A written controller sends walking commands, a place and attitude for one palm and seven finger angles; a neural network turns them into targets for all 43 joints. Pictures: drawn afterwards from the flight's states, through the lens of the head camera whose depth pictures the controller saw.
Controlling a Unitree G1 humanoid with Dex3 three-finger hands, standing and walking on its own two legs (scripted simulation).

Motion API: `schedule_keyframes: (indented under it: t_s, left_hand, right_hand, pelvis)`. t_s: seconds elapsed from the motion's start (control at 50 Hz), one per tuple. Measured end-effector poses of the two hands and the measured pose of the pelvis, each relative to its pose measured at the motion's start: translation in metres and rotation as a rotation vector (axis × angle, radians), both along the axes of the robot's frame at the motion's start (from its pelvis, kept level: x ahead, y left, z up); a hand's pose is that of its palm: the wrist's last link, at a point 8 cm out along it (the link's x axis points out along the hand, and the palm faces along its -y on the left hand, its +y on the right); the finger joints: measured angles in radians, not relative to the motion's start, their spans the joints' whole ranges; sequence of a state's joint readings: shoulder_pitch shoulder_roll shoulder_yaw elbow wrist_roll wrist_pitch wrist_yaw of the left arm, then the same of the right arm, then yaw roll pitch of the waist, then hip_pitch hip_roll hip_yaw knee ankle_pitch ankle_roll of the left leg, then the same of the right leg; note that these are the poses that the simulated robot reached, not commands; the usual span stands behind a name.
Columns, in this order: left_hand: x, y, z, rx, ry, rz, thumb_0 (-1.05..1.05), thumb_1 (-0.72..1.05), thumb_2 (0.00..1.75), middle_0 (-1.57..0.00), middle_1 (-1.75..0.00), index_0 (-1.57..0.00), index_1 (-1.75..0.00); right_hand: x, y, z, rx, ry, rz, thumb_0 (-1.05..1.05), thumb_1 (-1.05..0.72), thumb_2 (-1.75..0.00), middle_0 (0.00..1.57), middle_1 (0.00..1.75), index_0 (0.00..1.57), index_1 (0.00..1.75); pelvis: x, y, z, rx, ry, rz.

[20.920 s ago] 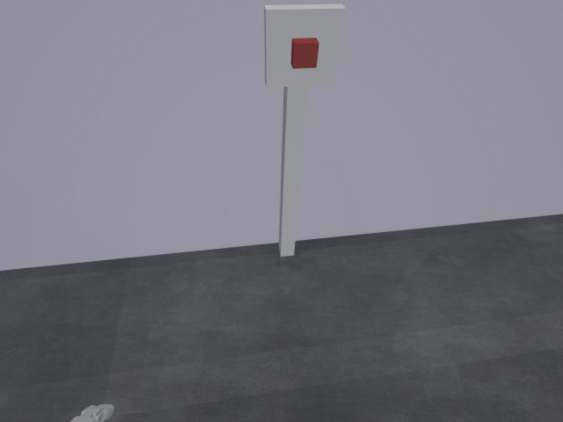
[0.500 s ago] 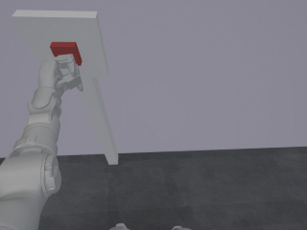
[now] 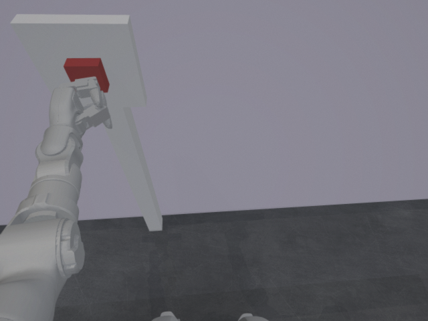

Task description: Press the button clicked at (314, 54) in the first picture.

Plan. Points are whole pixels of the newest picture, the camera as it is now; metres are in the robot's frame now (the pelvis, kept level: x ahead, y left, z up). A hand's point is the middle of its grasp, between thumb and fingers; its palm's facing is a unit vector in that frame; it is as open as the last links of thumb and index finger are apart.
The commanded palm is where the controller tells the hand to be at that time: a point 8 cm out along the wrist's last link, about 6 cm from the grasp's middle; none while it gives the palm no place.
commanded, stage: pull the fist back off the button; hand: left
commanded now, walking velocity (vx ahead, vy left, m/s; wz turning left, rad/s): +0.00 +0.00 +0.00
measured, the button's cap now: (88, 74) +0.53 +0.22 +0.16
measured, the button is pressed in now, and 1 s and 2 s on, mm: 4 0 0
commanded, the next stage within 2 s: draw the hand back to the body in 0.74 s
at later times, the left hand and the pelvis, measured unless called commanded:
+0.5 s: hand (92, 137) +0.41 +0.20 +0.12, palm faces +0.06 -1.00 +0.00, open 3.1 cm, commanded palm +0.37 +0.24 +0.13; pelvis +0.05 +0.00 +0.01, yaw +0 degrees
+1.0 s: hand (97, 147) +0.37 +0.18 +0.14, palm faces +0.05 -1.00 -0.03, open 3.1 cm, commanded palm +0.33 +0.23 +0.14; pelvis +0.03 -0.01 +0.02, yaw +0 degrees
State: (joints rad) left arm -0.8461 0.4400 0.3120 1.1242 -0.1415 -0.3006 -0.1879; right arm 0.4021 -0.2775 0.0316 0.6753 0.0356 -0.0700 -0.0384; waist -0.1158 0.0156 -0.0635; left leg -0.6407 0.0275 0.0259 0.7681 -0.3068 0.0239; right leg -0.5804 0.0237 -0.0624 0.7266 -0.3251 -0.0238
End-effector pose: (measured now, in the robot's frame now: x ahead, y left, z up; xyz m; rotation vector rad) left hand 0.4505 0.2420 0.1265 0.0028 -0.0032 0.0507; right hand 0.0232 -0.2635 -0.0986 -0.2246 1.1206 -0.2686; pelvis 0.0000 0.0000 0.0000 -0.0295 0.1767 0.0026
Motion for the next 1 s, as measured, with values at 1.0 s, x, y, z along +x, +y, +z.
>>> schedule_keyframes:
  t_s: [1.0]
  left_hand:
    - [-0.102,-0.013,0.014,0.03,-0.031,-0.002,0.02,0.9,0.9,-1.3,-1.5,-1.3,-1.5]
  right_hand:
    - [0.156,0.02,0.034,0.086,-0.362,0.138,0.02,-0.9,-0.9,0.2,0.3,0.2,0.3]
  pelvis:
    - [0.034,-0.013,0.018,0.027,-0.135,0.002]
